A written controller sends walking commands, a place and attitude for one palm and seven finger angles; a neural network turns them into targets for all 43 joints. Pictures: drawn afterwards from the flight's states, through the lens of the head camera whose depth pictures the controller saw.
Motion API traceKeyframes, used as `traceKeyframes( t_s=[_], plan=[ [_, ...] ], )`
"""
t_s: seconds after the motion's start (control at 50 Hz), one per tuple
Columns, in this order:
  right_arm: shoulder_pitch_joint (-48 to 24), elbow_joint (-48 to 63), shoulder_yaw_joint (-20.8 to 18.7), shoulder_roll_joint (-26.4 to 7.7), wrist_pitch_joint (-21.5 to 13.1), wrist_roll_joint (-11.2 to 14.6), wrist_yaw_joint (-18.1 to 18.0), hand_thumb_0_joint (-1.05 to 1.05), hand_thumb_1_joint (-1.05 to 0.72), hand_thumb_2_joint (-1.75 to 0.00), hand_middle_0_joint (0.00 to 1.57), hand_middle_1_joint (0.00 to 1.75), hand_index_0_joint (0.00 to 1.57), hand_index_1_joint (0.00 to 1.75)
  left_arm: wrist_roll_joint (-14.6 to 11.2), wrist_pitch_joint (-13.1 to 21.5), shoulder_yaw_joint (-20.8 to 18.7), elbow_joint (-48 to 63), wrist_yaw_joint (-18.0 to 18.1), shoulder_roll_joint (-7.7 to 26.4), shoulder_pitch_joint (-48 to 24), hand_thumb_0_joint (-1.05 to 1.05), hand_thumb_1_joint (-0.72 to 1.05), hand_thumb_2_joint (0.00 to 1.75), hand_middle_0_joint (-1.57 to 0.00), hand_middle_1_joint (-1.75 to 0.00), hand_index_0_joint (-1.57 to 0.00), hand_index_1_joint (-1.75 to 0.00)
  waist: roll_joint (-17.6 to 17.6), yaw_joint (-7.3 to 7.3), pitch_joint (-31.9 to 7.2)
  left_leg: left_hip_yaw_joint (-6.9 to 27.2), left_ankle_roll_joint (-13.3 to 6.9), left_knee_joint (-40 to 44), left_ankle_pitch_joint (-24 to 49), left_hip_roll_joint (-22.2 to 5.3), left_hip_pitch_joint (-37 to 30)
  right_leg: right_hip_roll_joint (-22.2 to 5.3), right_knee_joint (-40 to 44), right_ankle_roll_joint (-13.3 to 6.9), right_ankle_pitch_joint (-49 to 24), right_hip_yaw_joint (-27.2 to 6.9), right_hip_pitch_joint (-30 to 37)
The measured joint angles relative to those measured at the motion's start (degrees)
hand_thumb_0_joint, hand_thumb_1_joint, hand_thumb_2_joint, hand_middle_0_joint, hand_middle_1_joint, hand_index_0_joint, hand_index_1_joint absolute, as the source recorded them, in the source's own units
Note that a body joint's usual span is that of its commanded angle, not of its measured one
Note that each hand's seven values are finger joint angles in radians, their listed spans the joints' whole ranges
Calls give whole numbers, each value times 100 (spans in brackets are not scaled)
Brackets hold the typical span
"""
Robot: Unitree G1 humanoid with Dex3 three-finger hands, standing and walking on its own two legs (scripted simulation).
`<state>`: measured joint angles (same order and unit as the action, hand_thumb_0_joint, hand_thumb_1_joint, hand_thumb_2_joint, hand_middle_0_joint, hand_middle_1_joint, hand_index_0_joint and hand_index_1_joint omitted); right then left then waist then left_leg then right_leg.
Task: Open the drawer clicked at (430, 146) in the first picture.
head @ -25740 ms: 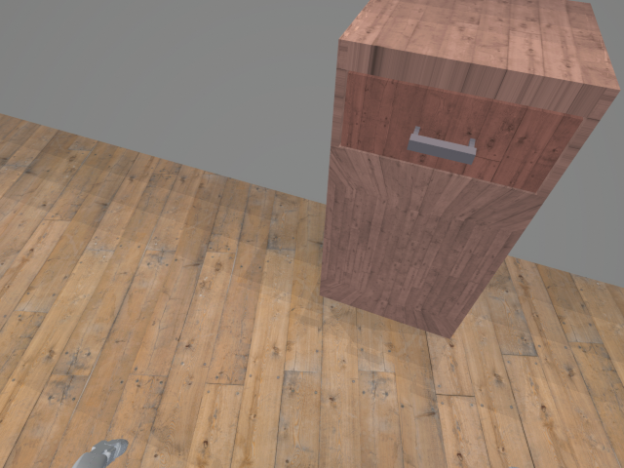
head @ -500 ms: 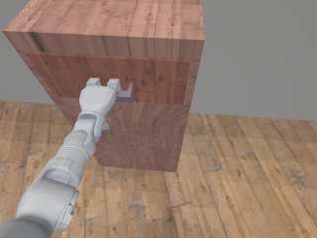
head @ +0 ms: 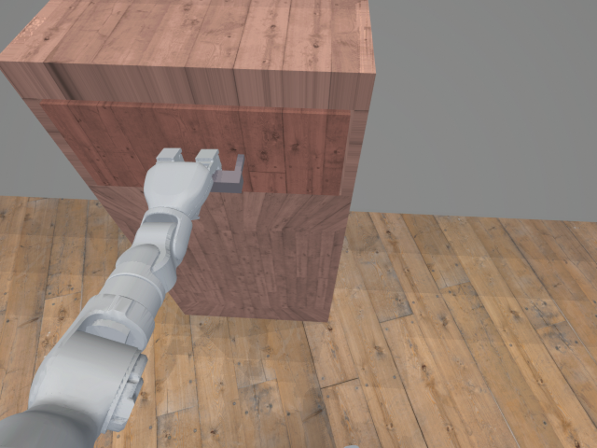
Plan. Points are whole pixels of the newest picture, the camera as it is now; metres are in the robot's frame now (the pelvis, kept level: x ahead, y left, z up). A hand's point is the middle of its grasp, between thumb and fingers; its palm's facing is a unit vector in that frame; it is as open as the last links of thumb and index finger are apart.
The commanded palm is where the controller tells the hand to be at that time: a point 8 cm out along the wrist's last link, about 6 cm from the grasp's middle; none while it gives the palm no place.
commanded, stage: pull the drawer open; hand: left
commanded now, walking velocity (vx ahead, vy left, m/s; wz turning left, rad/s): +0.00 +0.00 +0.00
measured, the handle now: (202, 169) +0.52 +0.14 +0.04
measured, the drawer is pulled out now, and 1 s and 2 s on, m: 0.00 0.12 0.23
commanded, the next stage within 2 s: none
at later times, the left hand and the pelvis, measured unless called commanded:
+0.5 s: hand (184, 233) +0.41 +0.16 +0.02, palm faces +0.00 -0.06 -1.00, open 6.0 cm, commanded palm +0.37 +0.17 +0.08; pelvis +0.01 +0.00 +0.01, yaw -1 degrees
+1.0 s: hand (173, 275) +0.34 +0.17 +0.02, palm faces -0.01 -0.06 -1.00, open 6.0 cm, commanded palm +0.32 +0.17 +0.08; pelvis +0.00 -0.01 +0.01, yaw +1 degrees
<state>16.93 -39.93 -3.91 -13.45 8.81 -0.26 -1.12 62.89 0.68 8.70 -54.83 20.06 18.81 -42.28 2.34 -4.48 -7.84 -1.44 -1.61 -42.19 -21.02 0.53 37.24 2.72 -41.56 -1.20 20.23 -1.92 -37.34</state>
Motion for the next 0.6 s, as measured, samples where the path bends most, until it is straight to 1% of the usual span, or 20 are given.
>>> traceKeyframes(
  t_s=[0.12,0.22,0.26,0.4,0.5,0.6],
  plan=[
    [-20,29,10,10,-3,9,0,0,-91,-90,20,30,20,30,-16,-4,-38,26,-9,23,78,-1,68,79,-31,-132,-35,-131,3,-18,-14,-38,-6,28,1,-15,-44,15,27,6,-17,-40,29],
    [-3,102,10,17,21,24,10,0,-91,-90,20,30,20,30,-53,2,-94,330,-46,16,394,0,69,78,-29,-133,-35,-129,11,19,-41,-98,-11,112,-1,-31,-168,32,95,12,-31,-103,125],
    [2,125,4,16,27,37,24,0,-91,-90,20,30,20,30,-86,-20,-63,505,-54,-4,554,0,69,78,-29,-134,-35,-129,21,49,-42,-105,-13,144,-5,-31,-231,32,126,15,-28,-111,186],
    [-120,183,-4,15,67,68,63,1,-91,-90,20,30,20,30,-85,-59,3,1231,-58,-90,1216,0,70,79,-27,-135,-35,-129,26,168,-44,-109,-13,259,-9,-24,-458,25,230,14,-19,-121,408],
    [-290,246,-19,8,81,85,104,1,-91,-90,20,30,20,30,-103,-168,155,1767,-68,-149,1679,0,69,80,-27,-135,-35,-129,43,264,-32,-78,-7,306,-7,-8,-593,8,274,10,-5,-92,554],
    [-489,283,5,7,94,92,101,1,-91,-90,20,30,20,30,-96,-265,331,2078,-97,-211,1926,0,69,81,-27,-135,-35,-130,34,371,9,-16,3,313,-2,22,-699,-21,268,-2,24,-31,677]
  ],
)
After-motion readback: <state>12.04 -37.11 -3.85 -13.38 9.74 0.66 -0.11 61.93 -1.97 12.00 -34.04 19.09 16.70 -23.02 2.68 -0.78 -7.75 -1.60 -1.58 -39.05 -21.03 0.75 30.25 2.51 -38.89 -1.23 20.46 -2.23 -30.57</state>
